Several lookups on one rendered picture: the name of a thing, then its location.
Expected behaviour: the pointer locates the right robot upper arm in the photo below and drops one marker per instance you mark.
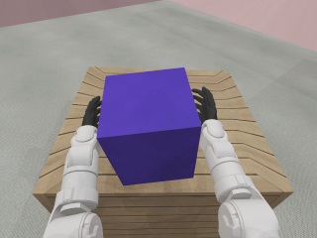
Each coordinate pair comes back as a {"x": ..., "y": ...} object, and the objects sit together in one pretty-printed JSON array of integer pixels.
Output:
[{"x": 247, "y": 218}]

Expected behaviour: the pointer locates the pedestal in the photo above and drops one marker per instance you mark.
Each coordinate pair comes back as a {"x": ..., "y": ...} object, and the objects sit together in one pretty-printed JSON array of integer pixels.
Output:
[{"x": 179, "y": 208}]

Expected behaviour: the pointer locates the robot left hand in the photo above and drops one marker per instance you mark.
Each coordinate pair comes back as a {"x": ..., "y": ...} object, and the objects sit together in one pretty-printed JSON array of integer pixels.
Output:
[{"x": 90, "y": 117}]

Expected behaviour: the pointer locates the carton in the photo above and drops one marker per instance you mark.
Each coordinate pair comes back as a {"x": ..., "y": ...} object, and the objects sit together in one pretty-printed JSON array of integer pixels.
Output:
[{"x": 149, "y": 127}]

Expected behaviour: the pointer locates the robot right hand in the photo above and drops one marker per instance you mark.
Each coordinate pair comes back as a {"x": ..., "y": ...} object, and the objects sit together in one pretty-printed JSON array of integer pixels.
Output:
[{"x": 207, "y": 108}]

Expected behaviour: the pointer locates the robot left forearm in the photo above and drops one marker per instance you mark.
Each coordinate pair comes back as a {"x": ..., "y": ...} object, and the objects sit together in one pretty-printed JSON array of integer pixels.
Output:
[{"x": 78, "y": 193}]

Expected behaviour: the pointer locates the left robot upper arm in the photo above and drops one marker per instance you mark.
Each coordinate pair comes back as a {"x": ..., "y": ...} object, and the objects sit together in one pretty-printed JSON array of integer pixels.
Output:
[{"x": 81, "y": 225}]

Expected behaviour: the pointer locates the robot right forearm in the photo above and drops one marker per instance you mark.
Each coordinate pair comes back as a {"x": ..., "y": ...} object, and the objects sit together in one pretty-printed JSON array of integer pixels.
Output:
[{"x": 230, "y": 180}]

